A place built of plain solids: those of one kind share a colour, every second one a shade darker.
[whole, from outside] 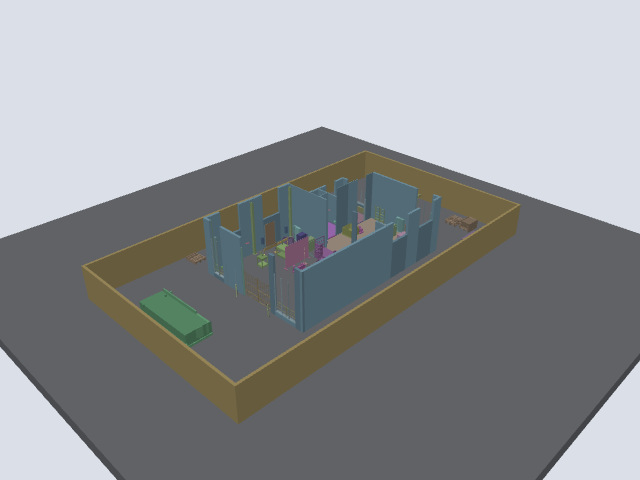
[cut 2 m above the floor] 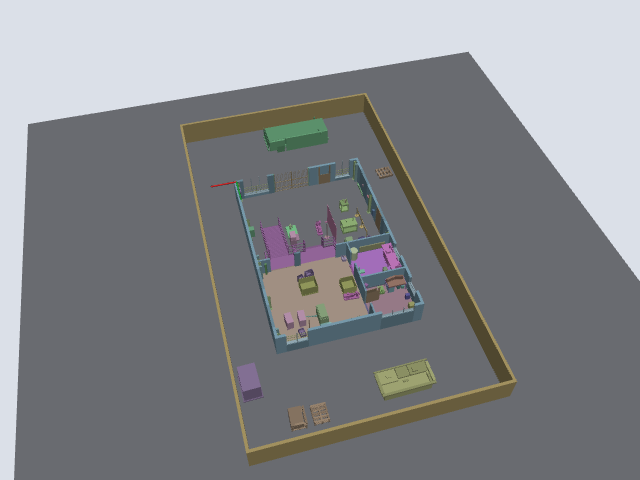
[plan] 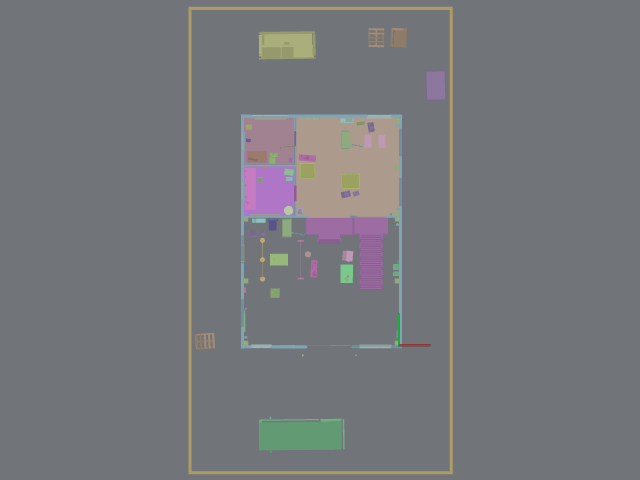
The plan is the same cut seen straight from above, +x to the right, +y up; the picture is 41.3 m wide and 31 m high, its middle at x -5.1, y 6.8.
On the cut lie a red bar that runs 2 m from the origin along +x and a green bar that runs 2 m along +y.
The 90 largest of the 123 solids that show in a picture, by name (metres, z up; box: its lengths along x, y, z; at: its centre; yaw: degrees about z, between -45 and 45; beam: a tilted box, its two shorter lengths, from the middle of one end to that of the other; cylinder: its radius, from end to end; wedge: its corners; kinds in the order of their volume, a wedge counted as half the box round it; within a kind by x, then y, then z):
{
 "yard_bound_1": {"box": [0.2, 30.19, 2.86], "at": [-13.5, 6.76, 1.38]},
 "yard_bound_2": {"box": [17.07, 0.2, 2.86], "at": [-5.06, -8.23, 1.38]},
 "yard_bound_3": {"box": [17.07, 0.2, 2.86], "at": [-5.06, 21.76, 1.38]},
 "yard_bound_4": {"box": [0.2, 30.19, 2.86], "at": [3.37, 6.76, 1.38]},
 "wall_1": {"box": [0.2, 1.41, 4.85], "at": [-10.1, 0.5, 2.38]},
 "wall_2": {"box": [0.2, 1.81, 2.65], "at": [-10.1, 2.1, 1.27]},
 "wall_3": {"box": [0.2, 2.31, 4.85], "at": [-10.1, 4.15, 2.38]},
 "wall_4": {"box": [0.2, 1.81, 2.65], "at": [-10.1, 6.2, 1.27]},
 "wall_5": {"box": [0.2, 1.21, 4.85], "at": [-10.1, 7.7, 2.38]},
 "wall_6": {"box": [0.2, 1.06, 3.26], "at": [-10.1, 8.82, 1.58]},
 "wall_7": {"box": [0.2, 1.06, 3.26], "at": [-10.1, 11.07, 1.58]},
 "wall_8": {"box": [0.2, 0.96, 3.26], "at": [-10.1, 12.07, 1.58]},
 "wall_9": {"box": [0.2, 1.21, 1.46], "at": [-10.1, 13.15, 0.68]},
 "wall_10": {"box": [0.2, 1.16, 3.26], "at": [-10.1, 14.32, 1.58]},
 "wall_11": {"box": [0.66, 0.2, 3.26], "at": [-9.88, 14.8, 1.58]},
 "wall_12": {"box": [0.71, 0.2, 4.85], "at": [-9.85, -0.1, 2.38]},
 "wall_13": {"box": [1.26, 0.2, 0.4], "at": [-8.88, -0.1, 0.15]},
 "wall_14": {"box": [3.3, 0.06, 3.26], "at": [-8.35, 8.33, 1.58]},
 "wall_15": {"box": [3.3, 0.06, 3.26], "at": [-8.35, 11.57, 1.58]},
 "wall_16": {"box": [3.3, 0.06, 3.26], "at": [-8.35, 11.63, 1.58]},
 "wall_17": {"box": [2.41, 0.2, 1.46], "at": [-8.35, 14.8, 0.68]},
 "wall_18": {"box": [3.36, 0.06, 4.85], "at": [-8.32, 8.27, 2.38]},
 "wall_19": {"box": [2.26, 0.2, 4.85], "at": [-7.12, -0.1, 2.38]},
 "wall_20": {"box": [0.46, 0.2, 3.26], "at": [-6.92, 14.8, 1.58]},
 "wall_21": {"box": [0.06, 1.0, 4.86], "at": [-6.67, 8.8, 2.38]},
 "wall_22": {"box": [0.06, 1.36, 4.86], "at": [-6.67, 10.98, 2.38]},
 "wall_23": {"box": [0.06, 1.26, 4.86], "at": [-6.67, 12.17, 2.38]},
 "wall_24": {"box": [0.06, 0.81, 4.86], "at": [-6.67, 14.3, 2.38]},
 "wall_25": {"box": [0.91, 0.06, 4.85], "at": [-6.3, 8.27, 2.38]},
 "wall_26": {"box": [0.85, 0.06, 4.86], "at": [-6.28, 8.33, 2.38]},
 "wall_27": {"box": [4.66, 0.2, 4.86], "at": [-4.38, 14.8, 2.38]},
 "wall_28": {"box": [0.45, 0.06, 4.85], "at": [-2.92, 8.27, 2.38]},
 "wall_29": {"box": [0.45, 0.06, 4.86], "at": [-2.92, 8.33, 2.38]},
 "wall_30": {"box": [0.46, 0.2, 4.85], "at": [-2.77, -0.1, 2.38]},
 "wall_31": {"box": [2.06, 0.2, 0.4], "at": [-1.52, -0.1, 0.15]},
 "wall_32": {"box": [1.56, 0.2, 0.91], "at": [-1.27, 14.8, 0.41]},
 "wall_33": {"box": [0.9, 0.06, 4.85], "at": [-0.45, 8.27, 2.38]},
 "wall_34": {"box": [0.9, 0.06, 4.86], "at": [-0.45, 8.33, 2.38]},
 "wall_35": {"box": [0.71, 0.2, 4.85], "at": [-0.15, -0.1, 2.38]},
 "wall_36": {"box": [0.71, 0.2, 4.86], "at": [-0.15, 14.8, 2.38]},
 "wall_37": {"box": [0.2, 8.5, 4.85], "at": [0.1, 4.05, 2.38]},
 "wall_38": {"box": [0.2, 0.71, 4.86], "at": [0.1, 8.65, 2.38]},
 "wall_39": {"box": [0.2, 1.81, 3.16], "at": [0.1, 9.9, 1.53]},
 "wall_40": {"box": [0.2, 1.41, 4.86], "at": [0.1, 11.5, 2.38]},
 "wall_41": {"box": [0.2, 1.81, 3.16], "at": [0.1, 13.1, 1.53]},
 "wall_42": {"box": [0.2, 0.91, 4.86], "at": [0.1, 14.45, 2.38]},
 "raised_floor_hall_1": {"box": [6.83, 6.53, 0.56], "at": [-3.35, 11.5, 0.23]},
 "beyond_van_1": {"box": [3.79, 0.08, 1.48], "at": [-7.06, -4.82, 0.68], "yaw": 0.6},
 "beyond_van_2": {"box": [5.29, 1.81, 0.65], "at": [-6.34, -5.86, 0.97], "yaw": 0.6},
 "beyond_van_3": {"box": [0.66, 0.23, 0.71], "at": [-4.68, -4.87, 0.3], "yaw": 0.6},
 "beyond_van_4": {"box": [1.36, 0.16, 1.0], "at": [-4.39, -4.83, 0.79], "yaw": 0.6},
 "raised_floor_prep_1": {"box": [3.43, 3.43, 0.56], "at": [-8.35, 9.95, 0.23]},
 "raised_floor_office_1": {"box": [3.43, 3.23, 0.56], "at": [-8.35, 13.15, 0.23]},
 "door_landing_1": {"box": [1.5, 0.32, 0.22], "at": [-4.5, 6.7, 0.06]},
 "door_landing_2": {"box": [1.5, 0.32, 0.39], "at": [-4.5, 7.0, 0.14]},
 "door_landing_3": {"box": [3.1, 1.1, 0.56], "at": [-4.5, 7.69, 0.23]},
 "door_landing_4": {"box": [1.5, 3.23, 0.1], "at": [-1.8, 5.54, 0.0]},
 "door_landing_5": {"box": [1.5, 2.39, 0.23], "at": [-1.8, 5.96, 0.06]},
 "door_landing_6": {"box": [1.5, 1.55, 0.34], "at": [-1.8, 6.38, 0.12]},
 "door_landing_7": {"box": [1.5, 0.71, 0.47], "at": [-1.8, 6.79, 0.18]},
 "door_landing_8": {"box": [2.2, 1.1, 0.56], "at": [-1.8, 7.69, 0.23]},
 "beyond_skip_1": {"box": [1.28, 0.72, 0.12], "at": [-8.28, 18.89, 1.03], "yaw": 0.7},
 "beyond_skip_2": {"box": [3.21, 1.61, 0.58], "at": [-7.22, 19.38, 0.67], "yaw": 0.7},
 "beyond_skip_3": {"box": [3.61, 0.17, 0.15], "at": [-7.22, 20.18, 1.17], "yaw": 0.7},
 "beyond_skip_4": {"box": [1.27, 0.86, 0.12], "at": [-6.13, 18.98, 1.03], "yaw": 0.7},
 "beyond_oil_tank_1": {"box": [1.32, 1.96, 0.13], "at": [2.39, 16.77, 0.01], "yaw": 1.4},
 "beyond_oil_tank_2": {"box": [1.16, 1.8, 1.4], "at": [2.39, 16.77, 0.64], "yaw": 1.4},
 "test_desk_1": {"box": [0.6, 1.2, 0.86], "at": [-7.24, 7.58, 0.38]},
 "test_desk_2": {"box": [0.52, 1.08, 1.05], "at": [-7.24, 7.58, 0.48]},
 "test_desk_3": {"box": [0.6, 1.2, 0.86], "at": [-3.44, 13.28, 0.89]},
 "test_desk_4": {"box": [0.52, 1.08, 1.05], "at": [-3.44, 13.28, 0.99]},
 "roll_cab_1": {"box": [0.42, 0.66, 0.35], "at": [-3.18, 5.76, 0.94], "yaw": -4.9},
 "roll_cab_2": {"box": [0.46, 0.85, 0.72], "at": [-2.0, 13.18, 0.98], "yaw": -2.0},
 "roll_cab_3": {"box": [0.46, 0.85, 0.78], "at": [-1.1, 13.17, 1.01], "yaw": 3.5},
 "beyond_pallets_1": {"box": [0.82, 1.21, 0.47], "at": [0.08, 19.87, 0.56], "yaw": -2.5},
 "spill_kit_1": {"box": [0.51, 0.62, 1.12], "at": [-8.15, 7.72, 0.51]},
 "gas_bottles_1": {"box": [0.75, 0.2, 1.28], "at": [-9.05, 8.09, 0.59]},
 "gas_bottles_2": {"box": [0.47, 0.23, 1.28], "at": [-3.21, 14.54, 1.1]},
 "surface_table_1": {"box": [1.16, 0.76, 0.15], "at": [-7.75, 5.53, 0.15]},
 "surface_table_2": {"box": [1.16, 0.76, 0.21], "at": [-7.75, 5.53, 0.79]},
 "specimen_stillage_1": {"box": [0.9, 0.9, 0.15], "at": [-5.91, 11.26, 0.66], "yaw": 0.6},
 "specimen_stillage_2": {"box": [1.1, 0.9, 0.15], "at": [-3.14, 10.6, 0.65], "yaw": 1.0},
 "drum_1": {"cylinder": 0.3, "from": [-7.13, 8.7, 0.51], "to": [-7.13, 8.7, 1.38]},
 "pallet_1": {"box": [0.8, 1.2, 0.19], "at": [-3.38, 4.62, 0.05], "yaw": -0.2},
 "lab_bench_1": {"box": [0.75, 2.7, 0.09], "at": [-9.62, 10.1, 1.37]},
 "boiler_1": {"box": [0.38, 0.4, 0.78], "at": [-0.19, 5.06, 1.54]},
 "desk_load_tidy_1": {"box": [1.3, 0.72, 0.12], "at": [-9.19, 12.17, 1.3]},
 "carton_1": {"box": [0.6, 0.4, 0.45], "at": [-7.1, 11.18, 0.69], "yaw": -7.2},
 "radiator_1": {"box": [2.0, 0.1, 0.5], "at": [-8.3, 14.61, 0.91]},
 "door_leaf_1": {"box": [0.044, 1.0, 2.15], "at": [-10.0, 5.95, 1.02]}
}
